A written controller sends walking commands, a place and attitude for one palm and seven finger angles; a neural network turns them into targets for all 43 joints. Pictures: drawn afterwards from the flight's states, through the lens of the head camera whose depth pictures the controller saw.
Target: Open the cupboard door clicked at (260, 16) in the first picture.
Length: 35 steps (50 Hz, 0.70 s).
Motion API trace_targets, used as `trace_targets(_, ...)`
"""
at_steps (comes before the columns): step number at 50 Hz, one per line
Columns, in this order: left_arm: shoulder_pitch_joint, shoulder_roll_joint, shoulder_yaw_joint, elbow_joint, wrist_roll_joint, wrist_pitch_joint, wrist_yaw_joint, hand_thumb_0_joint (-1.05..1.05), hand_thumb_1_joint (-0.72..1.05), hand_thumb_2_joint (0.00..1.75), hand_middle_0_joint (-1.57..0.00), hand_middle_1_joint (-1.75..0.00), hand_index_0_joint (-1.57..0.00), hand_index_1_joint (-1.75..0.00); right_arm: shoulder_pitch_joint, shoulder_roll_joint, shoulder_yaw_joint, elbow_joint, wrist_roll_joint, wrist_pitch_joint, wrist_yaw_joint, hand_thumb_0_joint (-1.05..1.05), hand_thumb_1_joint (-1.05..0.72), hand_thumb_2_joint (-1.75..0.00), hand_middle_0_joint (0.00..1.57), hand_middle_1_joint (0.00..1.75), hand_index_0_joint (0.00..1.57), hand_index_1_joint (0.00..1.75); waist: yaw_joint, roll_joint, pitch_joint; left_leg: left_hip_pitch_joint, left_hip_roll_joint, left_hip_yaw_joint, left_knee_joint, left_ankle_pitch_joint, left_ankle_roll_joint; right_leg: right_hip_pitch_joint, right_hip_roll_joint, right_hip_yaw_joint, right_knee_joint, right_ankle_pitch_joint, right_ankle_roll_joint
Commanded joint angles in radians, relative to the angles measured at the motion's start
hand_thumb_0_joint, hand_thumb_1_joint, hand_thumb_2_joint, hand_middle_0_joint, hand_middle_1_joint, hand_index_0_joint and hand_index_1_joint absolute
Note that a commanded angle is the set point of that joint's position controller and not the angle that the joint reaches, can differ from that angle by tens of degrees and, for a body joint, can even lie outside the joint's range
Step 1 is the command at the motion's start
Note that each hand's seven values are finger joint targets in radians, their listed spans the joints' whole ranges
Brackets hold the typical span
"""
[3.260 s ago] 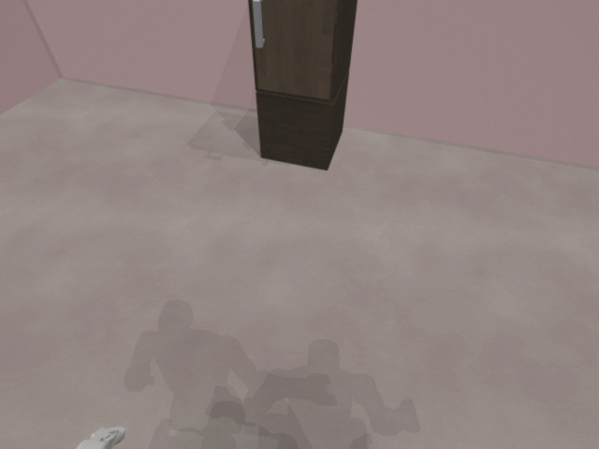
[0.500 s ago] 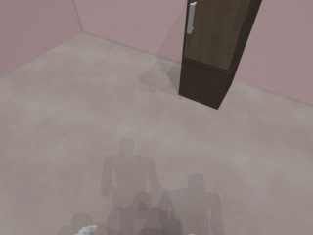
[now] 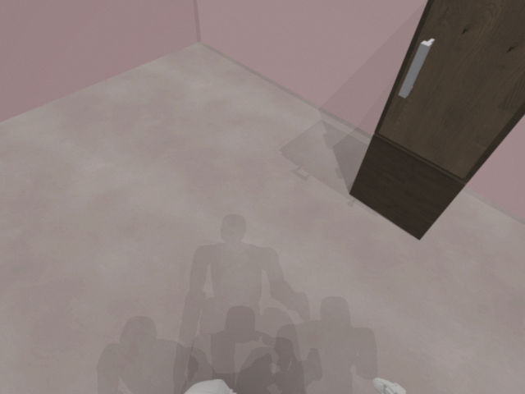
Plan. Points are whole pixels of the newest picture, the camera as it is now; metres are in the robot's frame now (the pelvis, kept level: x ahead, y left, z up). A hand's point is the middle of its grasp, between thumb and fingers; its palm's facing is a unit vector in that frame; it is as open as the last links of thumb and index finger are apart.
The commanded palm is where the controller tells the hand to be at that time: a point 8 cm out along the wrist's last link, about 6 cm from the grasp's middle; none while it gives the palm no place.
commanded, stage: walk to a spot facing it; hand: left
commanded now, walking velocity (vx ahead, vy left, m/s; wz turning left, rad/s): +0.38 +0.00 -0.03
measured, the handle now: (417, 68) +1.06 -0.37 -0.03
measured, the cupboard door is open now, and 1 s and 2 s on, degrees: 0 0 0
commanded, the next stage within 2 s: turn to face it in 0.36 s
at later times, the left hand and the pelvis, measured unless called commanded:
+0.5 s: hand (221, 282) +0.33 +0.12 -0.15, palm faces -0.09 -0.97 -0.23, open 7.4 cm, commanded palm none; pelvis +0.20 -0.06 +0.00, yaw -4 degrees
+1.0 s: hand (205, 283) +0.34 +0.16 -0.17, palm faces -0.15 -0.97 -0.17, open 7.4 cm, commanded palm none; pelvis +0.26 -0.02 +0.01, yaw -16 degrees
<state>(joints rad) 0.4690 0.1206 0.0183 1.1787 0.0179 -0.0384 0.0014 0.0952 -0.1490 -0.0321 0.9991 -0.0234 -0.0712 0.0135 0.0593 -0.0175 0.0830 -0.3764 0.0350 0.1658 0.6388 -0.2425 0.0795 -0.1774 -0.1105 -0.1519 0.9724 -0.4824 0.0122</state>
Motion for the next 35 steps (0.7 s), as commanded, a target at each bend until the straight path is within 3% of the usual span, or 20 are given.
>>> trace_targets(1, -0.121, 0.093, 0.038, -0.118, 0.001, -0.035, 0.002, 0.0, 0.9, 0.9, -0.2, -0.3, -0.2, -0.3, 0.26, -0.163, -0.046, 0.042, 0.006, -0.003, -0.032, 0.0, -0.9, -0.9, 0.2, 0.3, 0.2, 0.3, -0.117, 0.045, -0.069, 0.357, 0.34, -0.375, -0.37, 0.283, 0.113, -0.456, -0.055, 0.126, 0.336, 0.109, -0.006)
trace_targets(2, -0.098, 0.084, 0.037, -0.101, 0.005, -0.023, -0.003, 0.0, 0.9, 0.9, -0.2, -0.3, -0.2, -0.3, 0.225, -0.129, -0.036, 0.041, 0.008, -0.011, -0.032, 0.0, -0.9, -0.9, 0.2, 0.3, 0.2, 0.3, -0.083, 0.036, -0.041, 0.268, 0.308, -0.303, -0.396, 0.271, 0.083, -0.4, -0.07, 0.129, 0.295, 0.146, 0.001)
trace_targets(4, -0.052, 0.05, 0.038, -0.093, 0.013, 0.003, -0.003, 0.0, 0.9, 0.9, -0.2, -0.3, -0.2, -0.3, 0.213, -0.097, -0.026, 0.045, 0.009, -0.017, -0.034, 0.0, -0.9, -0.9, 0.2, 0.3, 0.2, 0.3, -0.048, 0.092, -0.02, 0.173, 0.259, -0.218, -0.437, 0.202, 0.067, -0.345, -0.063, 0.12, 0.23, 0.189, 0.011)
trace_targets(7, -0.082, 0.051, 0.045, -0.122, 0.016, 0.023, -0.01, 0.0, 0.9, 0.9, -0.2, -0.3, -0.2, -0.3, 0.219, -0.092, -0.031, 0.036, 0.008, -0.021, -0.033, 0.0, -0.9, -0.9, 0.2, 0.3, 0.2, 0.3, -0.033, 0.124, 0.014, 0.149, 0.241, -0.188, -0.503, 0.097, 0.08, -0.394, -0.07, 0.116, 0.146, 0.279, 0.021)
trace_targets(10, -0.172, 0.068, 0.048, -0.161, 0.015, 0.03, -0.018, 0.0, 0.9, 0.9, -0.2, -0.3, -0.2, -0.3, 0.241, -0.114, -0.035, 0.041, 0.009, -0.021, -0.033, 0.0, -0.9, -0.9, 0.2, 0.3, 0.2, 0.3, -0.041, 0.106, 0.051, 0.189, 0.243, -0.165, -0.523, 0.08, 0.09, -0.448, -0.076, 0.113, 0.028, 0.333, 0.03)
trace_targets(13, -0.293, 0.082, 0.048, -0.207, 0.012, 0.025, -0.025, 0.0, 0.9, 0.9, -0.2, -0.3, -0.2, -0.3, 0.293, -0.128, -0.039, 0.062, 0.006, -0.021, -0.033, 0.0, -0.9, -0.9, 0.2, 0.3, 0.2, 0.3, -0.069, 0.098, 0.069, 0.268, 0.242, -0.138, -0.502, 0.18, 0.086, -0.457, -0.06, 0.084, -0.133, 0.351, 0.027)
trace_targets(17, -0.382, 0.086, 0.044, -0.239, 0.008, 0.015, -0.023, 0.0, 0.9, 0.9, -0.2, -0.3, -0.2, -0.3, 0.352, -0.141, -0.041, 0.091, -0.004, -0.01, -0.033, 0.0, -0.9, -0.9, 0.2, 0.3, 0.2, 0.3, -0.101, 0.116, 0.075, 0.335, 0.255, -0.117, -0.436, 0.291, 0.073, -0.395, -0.015, 0.046, -0.293, 0.304, 0.001)
trace_targets(19, -0.375, 0.092, 0.046, -0.241, 0.008, 0.01, -0.024, 0.0, 0.9, 0.9, -0.2, -0.3, -0.2, -0.3, 0.354, -0.145, -0.04, 0.097, -0.007, -0.006, -0.035, 0.0, -0.9, -0.9, 0.2, 0.3, 0.2, 0.3, -0.092, 0.125, 0.067, 0.334, 0.259, -0.099, -0.385, 0.341, 0.062, -0.32, 0.012, 0.03, -0.339, 0.289, -0.016)
trace_targets(20, -0.337, 0.101, 0.049, -0.232, 0.009, 0.005, -0.024, 0.0, 0.9, 0.9, -0.2, -0.3, -0.2, -0.3, 0.349, -0.152, -0.038, 0.101, -0.007, -0.003, -0.036, 0.0, -0.9, -0.9, 0.2, 0.3, 0.2, 0.3, -0.071, 0.127, 0.046, 0.329, 0.252, -0.089, -0.322, 0.406, 0.053, -0.244, 0.035, 0.013, -0.373, 0.276, -0.026)
trace_targets(21, -0.238, 0.117, 0.055, -0.204, 0.011, -0.003, -0.023, 0.0, 0.9, 0.9, -0.2, -0.3, -0.2, -0.3, 0.34, -0.153, -0.038, 0.101, -0.004, -0.001, -0.036, 0.0, -0.9, -0.9, 0.2, 0.3, 0.2, 0.3, -0.024, 0.095, -0.017, 0.322, 0.226, -0.064, -0.2, 0.476, 0.033, -0.11, 0.061, -0.002, -0.435, 0.303, -0.036)
trace_targets(22, -0.107, 0.164, 0.064, -0.157, 0.016, -0.016, -0.018, 0.0, 0.9, 0.9, -0.2, -0.3, -0.2, -0.3, 0.34, -0.146, -0.034, 0.102, 0.003, -0.002, -0.031, 0.0, -0.9, -0.9, 0.2, 0.3, 0.2, 0.3, 0.031, 0.018, -0.097, 0.227, 0.177, -0.044, -0.013, 0.463, 0.002, 0.113, 0.055, 0.024, -0.473, 0.355, -0.051)
trace_targets(23, 0.025, 0.254, 0.089, -0.119, 0.023, -0.031, -0.004, 0.0, 0.9, 0.9, -0.2, -0.3, -0.2, -0.3, 0.358, -0.096, -0.026, 0.086, 0.015, -0.007, -0.024, 0.0, -0.9, -0.9, 0.2, 0.3, 0.2, 0.3, 0.074, -0.162, -0.229, 0.01, 0.085, 0.02, 0.269, 0.18, -0.047, 0.366, -0.179, 0.276, -0.491, 0.518, -0.115)
trace_targets(24, 0.089, 0.337, 0.097, -0.106, 0.002, -0.029, 0.001, 0.0, 0.9, 0.9, -0.2, -0.3, -0.2, -0.3, 0.373, -0.077, -0.019, 0.063, 0.021, -0.006, -0.03, 0.0, -0.9, -0.9, 0.2, 0.3, 0.2, 0.3, 0.054, -0.281, -0.304, -0.133, -0.019, -0.023, 0.538, -0.351, -0.087, 0.446, -0.372, 0.561, -0.585, 0.813, -0.229)
trace_targets(25, 0.038, 0.313, 0.09, -0.115, -0.01, -0.022, 0.008, 0.0, 0.9, 0.9, -0.2, -0.3, -0.2, -0.3, 0.323, -0.094, -0.024, 0.059, 0.02, 0.001, -0.04, 0.0, -0.9, -0.9, 0.2, 0.3, 0.2, 0.3, 0.054, -0.152, -0.261, -0.156, 0.022, -0.123, 0.619, -0.353, -0.084, 0.377, -0.354, 0.506, -0.595, 0.902, -0.269)
trace_targets(26, -0.04, 0.279, 0.08, -0.125, -0.009, -0.024, 0.011, 0.0, 0.9, 0.9, -0.2, -0.3, -0.2, -0.3, 0.296, -0.072, -0.024, 0.067, 0.021, 0.004, -0.038, 0.0, -0.9, -0.9, 0.2, 0.3, 0.2, 0.3, 0.025, -0.167, -0.217, -0.146, 0.063, -0.125, 0.638, -0.291, -0.094, 0.26, -0.313, 0.467, -0.611, 0.87, -0.258)
trace_targets(27, -0.108, 0.231, 0.07, -0.143, -0.011, -0.02, 0.016, 0.0, 0.9, 0.9, -0.2, -0.3, -0.2, -0.3, 0.255, -0.072, -0.024, 0.062, 0.016, 0.012, -0.037, 0.0, -0.9, -0.9, 0.2, 0.3, 0.2, 0.3, 0.004, -0.097, -0.146, -0.142, 0.089, -0.129, 0.619, -0.243, -0.102, 0.157, -0.284, 0.416, -0.629, 0.86, -0.239)
trace_targets(28, -0.159, 0.205, 0.06, -0.16, -0.01, -0.019, 0.019, 0.0, 0.9, 0.9, -0.2, -0.3, -0.2, -0.3, 0.251, -0.061, -0.022, 0.064, 0.011, 0.026, -0.037, 0.0, -0.9, -0.9, 0.2, 0.3, 0.2, 0.3, -0.029, -0.078, -0.099, -0.116, 0.108, -0.138, 0.577, -0.197, -0.11, 0.047, -0.242, 0.336, -0.651, 0.845, -0.212)
trace_targets(30, -0.216, 0.178, 0.054, -0.173, -0.003, -0.016, 0.02, 0.0, 0.9, 0.9, -0.2, -0.3, -0.2, -0.3, 0.292, -0.041, -0.021, 0.075, 0.006, 0.056, -0.037, 0.0, -0.9, -0.9, 0.2, 0.3, 0.2, 0.3, -0.081, -0.081, -0.088, -0.053, 0.102, -0.12, 0.504, -0.141, -0.131, -0.076, -0.182, 0.24, -0.678, 0.827, -0.175)
trace_targets(32, -0.242, 0.178, 0.062, -0.183, 0.004, -0.01, 0.023, 0.0, 0.9, 0.9, -0.2, -0.3, -0.2, -0.3, 0.304, -0.039, -0.025, 0.071, 0.004, 0.071, -0.037, 0.0, -0.9, -0.9, 0.2, 0.3, 0.2, 0.3, -0.102, -0.102, -0.099, -0.035, 0.094, -0.106, 0.427, -0.114, -0.148, -0.114, -0.151, 0.214, -0.685, 0.761, -0.171)
trace_targets(35, -0.23, 0.206, 0.075, -0.192, 0.003, 0.006, 0.018, 0.0, 0.9, 0.9, -0.2, -0.3, -0.2, -0.3, 0.229, -0.058, -0.028, 0.031, 0.004, 0.083, -0.035, 0.0, -0.9, -0.9, 0.2, 0.3, 0.2, 0.3, -0.079, -0.09, -0.113, -0.047, 0.074, -0.099, 0.33, -0.092, -0.161, -0.111, -0.133, 0.273, -0.696, 0.603, -0.183)
